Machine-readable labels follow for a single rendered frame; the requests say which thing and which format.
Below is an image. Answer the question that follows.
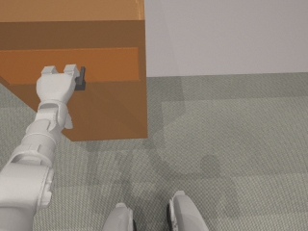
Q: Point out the handle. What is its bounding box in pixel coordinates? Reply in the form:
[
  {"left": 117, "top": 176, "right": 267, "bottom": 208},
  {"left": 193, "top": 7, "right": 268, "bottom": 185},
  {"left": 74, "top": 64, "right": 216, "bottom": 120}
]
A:
[{"left": 74, "top": 66, "right": 86, "bottom": 91}]

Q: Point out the drawer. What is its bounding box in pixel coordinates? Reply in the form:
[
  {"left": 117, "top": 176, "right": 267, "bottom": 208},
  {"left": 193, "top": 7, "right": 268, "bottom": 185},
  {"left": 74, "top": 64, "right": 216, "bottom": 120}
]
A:
[{"left": 0, "top": 47, "right": 140, "bottom": 85}]

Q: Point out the left robot upper arm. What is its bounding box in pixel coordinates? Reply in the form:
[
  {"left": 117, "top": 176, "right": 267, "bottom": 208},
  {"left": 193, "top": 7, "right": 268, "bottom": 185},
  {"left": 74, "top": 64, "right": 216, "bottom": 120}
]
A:
[{"left": 0, "top": 163, "right": 55, "bottom": 231}]

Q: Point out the left robot hand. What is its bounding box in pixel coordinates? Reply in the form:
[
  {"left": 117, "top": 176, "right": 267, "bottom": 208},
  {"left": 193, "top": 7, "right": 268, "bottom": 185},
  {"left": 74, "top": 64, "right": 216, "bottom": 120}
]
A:
[{"left": 36, "top": 64, "right": 80, "bottom": 129}]

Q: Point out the left robot shin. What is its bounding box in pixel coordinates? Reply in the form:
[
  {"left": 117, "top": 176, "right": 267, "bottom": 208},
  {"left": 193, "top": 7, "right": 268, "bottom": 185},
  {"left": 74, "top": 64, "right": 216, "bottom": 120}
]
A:
[{"left": 115, "top": 202, "right": 128, "bottom": 209}]

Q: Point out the left robot forearm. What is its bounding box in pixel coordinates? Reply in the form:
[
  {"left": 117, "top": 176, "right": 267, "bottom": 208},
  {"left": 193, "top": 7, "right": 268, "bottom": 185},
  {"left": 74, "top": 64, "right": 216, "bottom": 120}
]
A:
[{"left": 0, "top": 99, "right": 67, "bottom": 179}]

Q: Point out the cabinet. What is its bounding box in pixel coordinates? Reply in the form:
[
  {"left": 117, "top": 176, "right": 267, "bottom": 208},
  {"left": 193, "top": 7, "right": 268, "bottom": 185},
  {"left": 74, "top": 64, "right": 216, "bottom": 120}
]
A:
[{"left": 0, "top": 0, "right": 148, "bottom": 141}]

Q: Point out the robot left thigh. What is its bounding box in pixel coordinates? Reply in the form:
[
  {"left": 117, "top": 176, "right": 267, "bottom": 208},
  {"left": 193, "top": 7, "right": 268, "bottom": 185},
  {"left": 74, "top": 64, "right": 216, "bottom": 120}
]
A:
[{"left": 101, "top": 207, "right": 134, "bottom": 231}]

